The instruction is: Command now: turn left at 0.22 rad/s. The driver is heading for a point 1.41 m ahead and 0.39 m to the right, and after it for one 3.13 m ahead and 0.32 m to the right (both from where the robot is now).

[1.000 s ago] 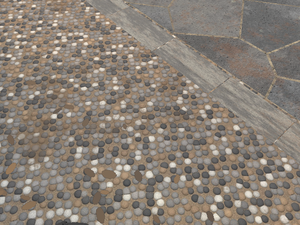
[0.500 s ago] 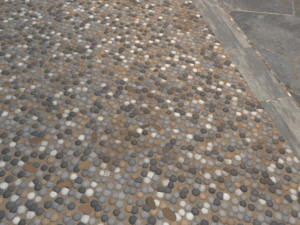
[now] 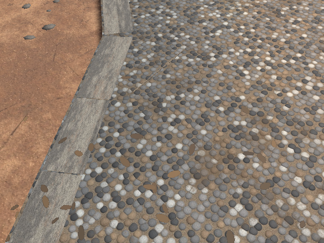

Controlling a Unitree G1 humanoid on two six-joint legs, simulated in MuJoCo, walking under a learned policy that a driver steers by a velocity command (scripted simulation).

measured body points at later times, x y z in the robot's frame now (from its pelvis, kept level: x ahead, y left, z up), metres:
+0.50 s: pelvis -0.02 +0.00 +0.00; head +0.02 +0.00 +0.45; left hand +0.17 +0.25 -0.12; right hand +0.03 -0.30 -0.09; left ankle -0.04 +0.11 -0.74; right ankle -0.05 -0.10 -0.68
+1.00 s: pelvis +0.09 -0.13 -0.01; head +0.10 -0.15 +0.44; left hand +0.23 +0.11 -0.12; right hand +0.07 -0.42 -0.13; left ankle +0.30 -0.07 -0.66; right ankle -0.07 -0.11 -0.74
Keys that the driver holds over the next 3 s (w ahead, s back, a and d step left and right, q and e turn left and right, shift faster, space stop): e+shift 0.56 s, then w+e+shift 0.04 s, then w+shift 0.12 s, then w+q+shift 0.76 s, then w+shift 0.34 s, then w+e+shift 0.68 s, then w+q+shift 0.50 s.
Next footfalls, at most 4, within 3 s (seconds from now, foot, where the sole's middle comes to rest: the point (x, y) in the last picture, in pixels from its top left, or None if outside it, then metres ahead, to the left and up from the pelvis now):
0.26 left None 0.00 0.10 -0.78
0.68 right None -0.03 -0.13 -0.78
1.20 left None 0.38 -0.20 -0.78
1.60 right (276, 171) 0.79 -0.44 -0.78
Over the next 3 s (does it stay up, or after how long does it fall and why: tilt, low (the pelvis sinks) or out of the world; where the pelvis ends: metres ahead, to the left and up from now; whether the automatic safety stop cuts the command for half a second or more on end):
stays up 1.87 -0.39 -0.03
